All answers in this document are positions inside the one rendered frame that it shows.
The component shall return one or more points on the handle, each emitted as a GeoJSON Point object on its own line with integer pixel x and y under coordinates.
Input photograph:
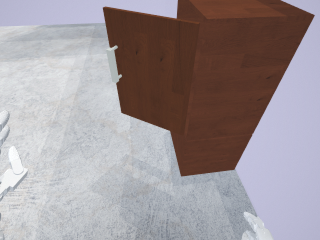
{"type": "Point", "coordinates": [112, 64]}

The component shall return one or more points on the left robot hand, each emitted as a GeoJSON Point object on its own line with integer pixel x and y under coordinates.
{"type": "Point", "coordinates": [17, 173]}

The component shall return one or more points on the cupboard door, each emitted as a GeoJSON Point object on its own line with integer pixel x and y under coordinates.
{"type": "Point", "coordinates": [155, 56]}

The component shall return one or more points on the right robot hand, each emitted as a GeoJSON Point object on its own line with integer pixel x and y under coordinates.
{"type": "Point", "coordinates": [261, 233]}

